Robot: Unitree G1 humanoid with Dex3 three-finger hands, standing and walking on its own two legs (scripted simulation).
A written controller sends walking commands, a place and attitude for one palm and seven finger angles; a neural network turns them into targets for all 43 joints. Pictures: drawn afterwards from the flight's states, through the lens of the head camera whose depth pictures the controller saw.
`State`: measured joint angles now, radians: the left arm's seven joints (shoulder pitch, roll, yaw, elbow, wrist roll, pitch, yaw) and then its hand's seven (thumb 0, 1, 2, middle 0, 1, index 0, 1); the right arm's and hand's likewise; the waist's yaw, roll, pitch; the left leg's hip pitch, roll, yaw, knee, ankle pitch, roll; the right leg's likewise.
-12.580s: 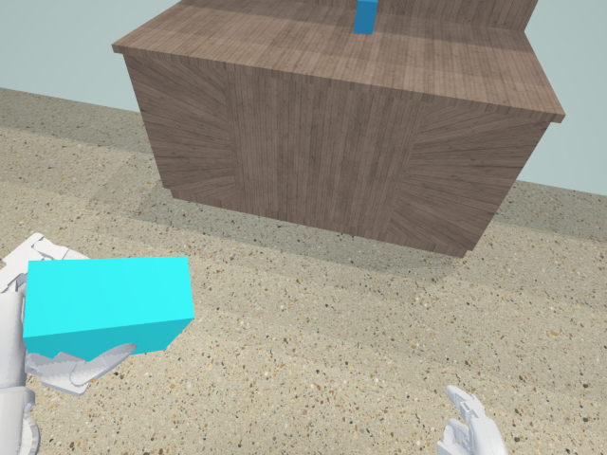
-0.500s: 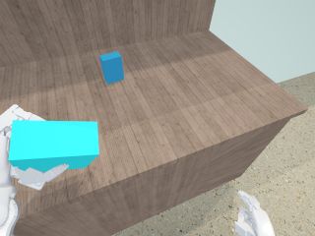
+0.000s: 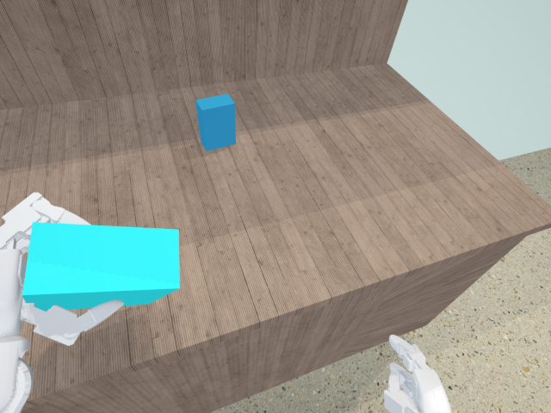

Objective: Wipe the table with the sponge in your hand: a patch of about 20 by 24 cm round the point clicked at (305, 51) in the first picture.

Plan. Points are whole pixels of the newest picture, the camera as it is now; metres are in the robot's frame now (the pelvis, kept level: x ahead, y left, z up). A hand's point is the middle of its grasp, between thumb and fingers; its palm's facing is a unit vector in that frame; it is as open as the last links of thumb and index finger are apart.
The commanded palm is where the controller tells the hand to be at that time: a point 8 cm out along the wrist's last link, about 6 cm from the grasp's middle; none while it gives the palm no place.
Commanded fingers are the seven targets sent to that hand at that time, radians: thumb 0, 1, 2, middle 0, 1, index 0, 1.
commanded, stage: come to a stop and stand still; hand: left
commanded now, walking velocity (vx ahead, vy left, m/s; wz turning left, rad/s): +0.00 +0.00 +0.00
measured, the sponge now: (124, 271) +0.23 +0.21 +0.13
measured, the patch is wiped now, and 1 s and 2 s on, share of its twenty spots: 0.00 0.00 0.00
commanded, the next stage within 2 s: look again from close up in 0.42 s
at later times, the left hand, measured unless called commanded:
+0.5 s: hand (98, 252) +0.24 +0.23 +0.15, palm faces +0.35 -0.84 -0.41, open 10.6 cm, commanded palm +0.18 +0.27 +0.18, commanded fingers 0.00 0.10 1.30 -1.20 -1.60 -1.20 -1.60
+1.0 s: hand (92, 269) +0.22 +0.23 +0.15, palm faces +0.36 -0.85 -0.39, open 10.6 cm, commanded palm +0.16 +0.27 +0.18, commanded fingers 0.00 0.10 1.30 -1.20 -1.60 -1.20 -1.60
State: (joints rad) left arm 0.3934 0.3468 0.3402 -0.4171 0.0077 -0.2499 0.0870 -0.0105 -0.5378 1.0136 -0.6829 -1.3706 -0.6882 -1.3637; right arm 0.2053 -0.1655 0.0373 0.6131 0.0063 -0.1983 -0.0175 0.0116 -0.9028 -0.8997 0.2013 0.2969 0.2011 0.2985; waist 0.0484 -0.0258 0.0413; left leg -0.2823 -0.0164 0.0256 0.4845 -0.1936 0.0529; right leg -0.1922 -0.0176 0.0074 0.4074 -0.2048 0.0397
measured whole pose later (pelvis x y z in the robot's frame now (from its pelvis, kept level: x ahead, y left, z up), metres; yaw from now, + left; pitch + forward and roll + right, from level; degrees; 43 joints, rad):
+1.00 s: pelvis +0.00 -0.02 +0.00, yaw +0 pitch +0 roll -2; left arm 0.44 0.36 0.33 -0.44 -0.03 -0.20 0.10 -0.01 -0.53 1.01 -0.68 -1.37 -0.69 -1.36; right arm 0.20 -0.21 0.01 0.59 0.01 -0.12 -0.05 0.01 -0.90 -0.90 0.20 0.30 0.20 0.30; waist 0.02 0.00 0.03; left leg -0.27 0.00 0.01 0.45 -0.18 0.03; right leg -0.17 0.00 -0.01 0.36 -0.18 0.02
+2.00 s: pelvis +0.01 +0.00 +0.00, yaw +0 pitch +0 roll -2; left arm 0.43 0.39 0.37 -0.46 -0.03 -0.23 0.09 -0.01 -0.54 1.02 -0.69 -1.36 -0.69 -1.35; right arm 0.18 -0.19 0.03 0.56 0.01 -0.15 -0.04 0.01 -0.90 -0.90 0.20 0.30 0.20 0.30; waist 0.03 -0.03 0.06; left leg -0.27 -0.02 0.02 0.47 -0.20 0.05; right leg -0.17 -0.02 0.00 0.37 -0.20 0.04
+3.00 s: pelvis +0.01 -0.07 +0.00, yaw +0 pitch +1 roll -1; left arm 0.47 0.40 0.37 -0.51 -0.08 -0.16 0.06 -0.01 -0.53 1.02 -0.69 -1.35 -0.70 -1.35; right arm 0.19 -0.21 -0.02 0.55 0.02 -0.10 -0.04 0.01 -0.90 -0.90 0.20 0.30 0.20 0.30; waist 0.01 0.01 0.04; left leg -0.31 0.09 -0.02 0.51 -0.22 -0.05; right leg -0.22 0.09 -0.03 0.44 -0.24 -0.06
